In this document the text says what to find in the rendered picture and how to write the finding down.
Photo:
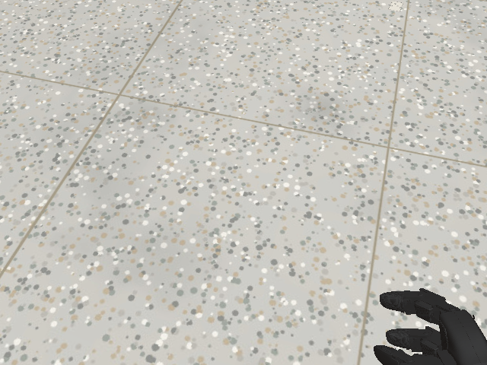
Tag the robot right hand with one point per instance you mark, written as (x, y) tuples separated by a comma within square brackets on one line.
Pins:
[(459, 342)]

